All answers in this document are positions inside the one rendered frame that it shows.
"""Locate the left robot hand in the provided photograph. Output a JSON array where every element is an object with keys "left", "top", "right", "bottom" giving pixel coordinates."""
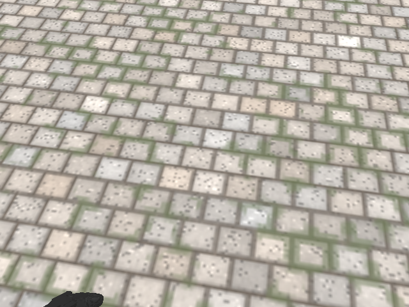
[{"left": 44, "top": 291, "right": 104, "bottom": 307}]

